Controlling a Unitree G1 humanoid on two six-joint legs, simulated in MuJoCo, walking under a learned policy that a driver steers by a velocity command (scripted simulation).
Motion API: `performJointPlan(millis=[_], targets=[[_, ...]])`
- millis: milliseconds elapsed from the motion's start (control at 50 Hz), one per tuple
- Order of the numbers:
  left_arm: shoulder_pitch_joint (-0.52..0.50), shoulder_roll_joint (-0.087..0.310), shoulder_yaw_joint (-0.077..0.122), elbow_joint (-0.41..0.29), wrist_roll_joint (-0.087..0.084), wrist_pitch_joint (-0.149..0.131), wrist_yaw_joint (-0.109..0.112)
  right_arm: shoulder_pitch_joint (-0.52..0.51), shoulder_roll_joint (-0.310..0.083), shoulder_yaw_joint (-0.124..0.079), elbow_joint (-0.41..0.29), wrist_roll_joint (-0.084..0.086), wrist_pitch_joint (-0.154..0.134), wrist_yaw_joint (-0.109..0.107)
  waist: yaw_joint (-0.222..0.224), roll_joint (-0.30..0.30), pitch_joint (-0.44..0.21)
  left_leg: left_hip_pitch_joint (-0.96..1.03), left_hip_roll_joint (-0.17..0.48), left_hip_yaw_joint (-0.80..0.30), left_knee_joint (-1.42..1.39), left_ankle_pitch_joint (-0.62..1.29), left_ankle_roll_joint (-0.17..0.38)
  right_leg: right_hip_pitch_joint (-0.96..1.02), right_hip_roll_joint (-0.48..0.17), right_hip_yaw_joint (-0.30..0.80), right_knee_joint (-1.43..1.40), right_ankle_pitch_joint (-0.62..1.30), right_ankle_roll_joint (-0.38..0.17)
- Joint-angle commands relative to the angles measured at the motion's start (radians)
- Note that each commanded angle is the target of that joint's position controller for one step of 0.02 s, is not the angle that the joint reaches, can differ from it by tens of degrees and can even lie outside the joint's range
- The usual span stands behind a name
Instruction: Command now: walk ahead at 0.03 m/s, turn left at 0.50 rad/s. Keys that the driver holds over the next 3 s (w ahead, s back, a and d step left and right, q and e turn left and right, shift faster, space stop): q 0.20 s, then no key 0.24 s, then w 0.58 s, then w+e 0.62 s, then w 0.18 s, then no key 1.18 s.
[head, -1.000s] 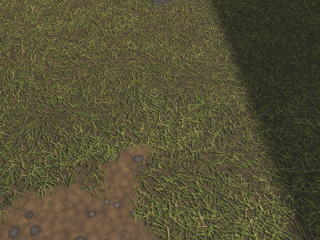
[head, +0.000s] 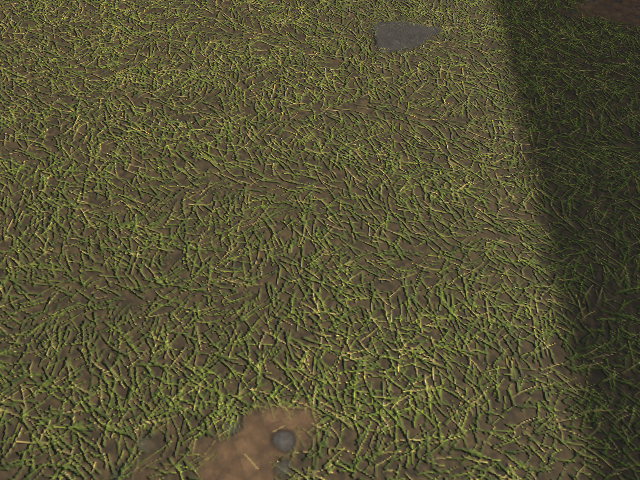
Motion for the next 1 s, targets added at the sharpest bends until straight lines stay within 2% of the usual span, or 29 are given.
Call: performJointPlan(millis=[20,40,60,140,220,320,360,380,400,420,440,460,480,500,520,540,600,660,700,740,780,800,820,840,860,880,920,940,1000], targets=[[-0.050,0.094,0.024,-0.084,-0.013,-0.021,-0.006,0.067,-0.205,-0.050,-0.056,-0.011,-0.042,-0.006,-0.016,0.152,-0.178,0.327,0.295,-0.369,-0.176,0.769,0.256,-0.301,0.036,0.148,0.388,-0.136,0.021],[-0.032,0.093,0.027,-0.066,-0.015,-0.019,0.001,0.022,-0.188,-0.048,-0.066,0.007,-0.045,-0.011,0.003,0.115,-0.166,0.317,0.252,-0.325,-0.172,0.708,0.206,-0.316,0.024,0.154,0.362,-0.073,0.024],[-0.038,0.111,0.034,-0.064,-0.009,-0.017,0.009,-0.001,-0.169,-0.042,-0.072,0.022,-0.043,-0.017,0.009,0.117,-0.158,0.303,0.239,-0.313,-0.176,0.689,0.185,-0.309,0.012,0.163,0.337,-0.023,0.030],[-0.040,0.080,0.029,-0.066,-0.019,-0.021,0.008,0.019,-0.172,-0.041,-0.077,0.016,-0.028,-0.031,0.012,0.142,-0.174,0.282,0.201,-0.307,-0.184,0.669,0.185,-0.245,0.046,0.157,0.233,0.071,0.053],[-0.056,0.076,0.026,-0.067,-0.019,-0.021,0.004,0.008,-0.188,-0.044,-0.083,0.015,-0.016,-0.040,-0.001,0.162,-0.164,0.246,0.193,-0.343,-0.189,0.533,0.181,-0.176,0.053,0.168,0.077,0.109,0.068],[-0.038,0.086,0.025,-0.056,-0.024,-0.025,-0.010,-0.020,-0.168,-0.028,-0.077,0.001,-0.005,-0.034,-0.015,0.190,-0.142,0.158,0.186,-0.370,-0.178,0.462,0.174,-0.029,0.046,0.148,-0.046,0.099,0.053],[-0.020,0.086,0.024,-0.051,-0.025,-0.033,-0.019,-0.033,-0.160,-0.019,-0.071,0.003,-0.001,-0.033,-0.008,0.190,-0.132,0.158,0.179,-0.392,-0.154,0.458,0.164,0.020,0.048,0.138,-0.144,0.117,0.037],[0.006,0.080,0.023,-0.041,-0.024,-0.039,-0.025,-0.050,-0.152,-0.013,-0.070,0.008,0.001,-0.034,0.014,0.182,-0.129,0.149,0.162,-0.391,-0.133,0.438,0.146,0.072,0.052,0.127,-0.249,0.184,0.022],[0.037,0.075,0.021,-0.029,-0.018,-0.045,-0.030,-0.052,-0.140,-0.005,-0.066,0.013,0.003,-0.036,0.036,0.165,-0.123,0.124,0.133,-0.385,-0.116,0.380,0.112,0.149,0.048,0.123,-0.395,0.323,0.003],[0.053,0.113,0.027,-0.026,-0.003,-0.049,-0.030,-0.018,-0.116,0.004,-0.059,0.004,-0.001,-0.038,0.026,0.103,-0.133,0.071,0.087,-0.355,-0.072,0.254,0.062,0.241,-0.031,0.195,-0.432,0.452,-0.027],[0.052,0.179,0.033,-0.037,0.013,-0.047,-0.026,0.034,-0.076,0.016,-0.058,-0.018,-0.008,-0.035,-0.024,-0.099,-0.156,-0.017,-0.031,-0.239,0.084,-0.022,0.004,0.318,-0.202,0.369,-0.429,0.699,-0.102],[0.044,0.148,0.017,-0.023,0.031,-0.050,-0.029,0.023,-0.087,0.012,-0.069,-0.010,-0.011,-0.037,-0.021,-0.204,-0.145,-0.073,-0.084,-0.165,0.136,-0.304,-0.043,0.242,-0.316,0.506,-0.470,0.609,-0.267],[0.031,0.117,0.009,-0.028,0.024,-0.059,-0.032,-0.009,-0.144,-0.001,-0.064,-0.006,-0.013,-0.038,0.009,-0.159,-0.121,-0.089,-0.040,-0.162,0.252,-0.320,-0.067,0.214,-0.315,0.536,-0.528,0.347,-0.303],[0.063,0.141,0.019,-0.012,0.007,-0.062,-0.029,-0.039,-0.167,-0.013,-0.066,0.008,-0.016,-0.035,0.033,-0.150,-0.091,-0.165,-0.040,-0.135,0.336,-0.288,-0.075,0.245,-0.274,0.533,-0.569,0.075,-0.279],[0.083,0.170,0.027,-0.001,-0.013,-0.063,-0.026,-0.043,-0.161,-0.019,-0.056,0.012,-0.016,-0.033,0.040,-0.149,-0.052,-0.242,-0.024,-0.116,0.399,-0.258,-0.083,0.266,-0.249,0.530,-0.601,-0.094,-0.254],[0.088,0.161,0.025,0.004,-0.026,-0.066,-0.020,-0.049,-0.158,-0.021,-0.055,0.013,-0.020,-0.030,0.044,-0.153,-0.009,-0.304,-0.001,-0.118,0.421,-0.205,-0.089,0.284,-0.246,0.532,-0.618,-0.129,-0.240],[0.132,0.129,0.019,0.018,-0.029,-0.070,-0.006,-0.092,-0.095,-0.008,-0.050,0.018,-0.054,-0.015,0.070,-0.124,0.004,-0.308,0.021,-0.050,0.322,-0.106,-0.094,0.317,-0.190,0.429,-0.637,-0.023,-0.213],[0.155,0.144,0.024,0.026,-0.028,-0.076,-0.007,-0.125,-0.043,0.009,-0.049,0.018,-0.082,-0.005,0.083,-0.133,-0.025,-0.173,0.018,-0.005,0.133,-0.071,-0.086,0.276,-0.162,0.343,-0.625,0.081,-0.214],[0.169,0.167,0.031,0.029,-0.033,-0.076,-0.015,-0.120,-0.055,0.008,-0.040,0.025,-0.089,0.002,0.079,-0.138,-0.023,-0.080,0.006,0.021,0.040,-0.061,-0.074,0.222,-0.171,0.331,-0.620,0.082,-0.228],[0.160,0.175,0.033,0.028,-0.045,-0.071,-0.022,-0.071,-0.069,0.004,-0.016,0.030,-0.093,0.006,0.044,-0.121,-0.021,0.045,-0.004,0.044,-0.070,0.037,-0.052,0.147,-0.178,0.323,-0.597,0.065,-0.224],[0.157,0.139,0.021,0.028,-0.044,-0.070,-0.028,0.041,-0.089,-0.008,0.032,0.033,-0.090,0.001,-0.014,-0.090,-0.046,0.237,-0.016,0.045,-0.127,0.069,-0.025,0.042,-0.155,0.301,-0.523,0.055,-0.193],[0.146,0.088,0.004,0.025,-0.034,-0.074,-0.033,0.139,-0.111,-0.018,0.059,0.040,-0.089,-0.008,-0.062,-0.062,-0.077,0.373,0.029,-0.017,-0.151,0.040,-0.002,-0.042,-0.118,0.256,-0.417,0.060,-0.155],[0.110,-0.001,-0.023,-0.005,-0.017,-0.084,-0.040,0.246,-0.185,-0.036,0.075,0.028,-0.090,-0.018,-0.103,0.138,-0.122,0.519,0.224,-0.297,-0.248,-0.113,0.069,-0.209,-0.014,0.123,-0.089,0.045,-0.081],[0.071,0.025,-0.017,-0.061,-0.031,-0.105,-0.033,0.310,-0.275,-0.056,0.089,0.014,-0.097,-0.001,-0.115,0.312,-0.120,0.527,0.394,-0.655,-0.380,-0.323,0.207,-0.402,0.060,0.093,0.157,-0.116,-0.066],[0.082,0.109,0.004,-0.054,-0.050,-0.116,-0.033,0.241,-0.195,-0.030,0.074,0.006,-0.112,0.008,-0.078,0.213,-0.043,0.461,0.395,-0.653,-0.395,-0.407,0.227,-0.470,-0.014,0.163,0.303,-0.094,-0.083],[0.104,0.129,0.009,-0.041,-0.059,-0.122,-0.042,0.180,-0.138,-0.013,0.055,0.003,-0.123,0.012,-0.048,0.198,0.006,0.421,0.336,-0.551,-0.403,-0.367,0.192,-0.487,-0.049,0.173,0.334,0.009,-0.100],[0.101,0.112,0.011,-0.028,-0.040,-0.126,-0.047,0.123,-0.106,0.000,0.040,0.007,-0.127,0.018,-0.021,0.154,0.035,0.370,0.273,-0.400,-0.422,-0.145,0.151,-0.475,-0.089,0.160,0.298,0.143,-0.096],[0.086,0.097,0.010,-0.029,-0.034,-0.123,-0.051,0.122,-0.095,0.006,0.040,0.003,-0.124,0.017,-0.017,0.142,0.035,0.339,0.245,-0.332,-0.434,-0.034,0.136,-0.441,-0.102,0.154,0.267,0.198,-0.087],[0.038,0.056,0.000,-0.048,-0.021,-0.113,-0.059,0.163,-0.105,0.004,0.058,0.002,-0.120,0.008,-0.021,0.118,0.022,0.314,0.207,-0.210,-0.448,0.204,0.145,-0.421,-0.088,0.115,0.156,0.326,-0.039]])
